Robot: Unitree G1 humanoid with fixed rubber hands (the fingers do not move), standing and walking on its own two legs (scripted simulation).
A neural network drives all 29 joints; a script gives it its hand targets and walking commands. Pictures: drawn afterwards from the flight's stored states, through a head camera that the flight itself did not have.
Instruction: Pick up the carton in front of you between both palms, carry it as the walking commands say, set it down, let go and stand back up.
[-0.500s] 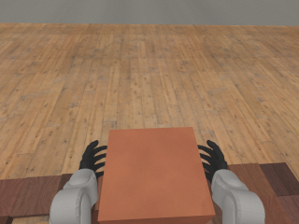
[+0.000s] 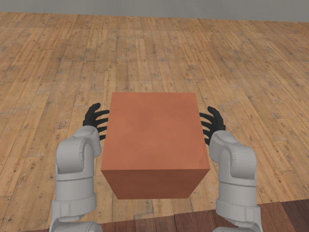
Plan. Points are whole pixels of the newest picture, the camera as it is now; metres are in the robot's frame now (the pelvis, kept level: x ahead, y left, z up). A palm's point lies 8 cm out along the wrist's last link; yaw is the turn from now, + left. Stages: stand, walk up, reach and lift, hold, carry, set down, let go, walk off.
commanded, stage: carry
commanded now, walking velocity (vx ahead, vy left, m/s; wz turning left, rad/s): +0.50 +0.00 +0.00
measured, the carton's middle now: (153, 150) +0.33 -0.01 +0.02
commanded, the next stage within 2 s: none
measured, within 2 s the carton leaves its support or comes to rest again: neither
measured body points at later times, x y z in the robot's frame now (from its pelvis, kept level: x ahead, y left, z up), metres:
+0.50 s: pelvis +0.39 -0.01 -0.03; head +0.45 -0.01 +0.41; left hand +0.71 +0.16 +0.03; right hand +0.73 -0.14 +0.03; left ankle +0.25 +0.09 -0.65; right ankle +0.40 -0.06 -0.76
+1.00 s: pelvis +0.75 +0.03 -0.01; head +0.79 +0.04 +0.44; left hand +1.08 +0.14 +0.06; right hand +1.03 -0.16 +0.07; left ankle +0.71 +0.08 -0.76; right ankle +0.77 -0.13 -0.69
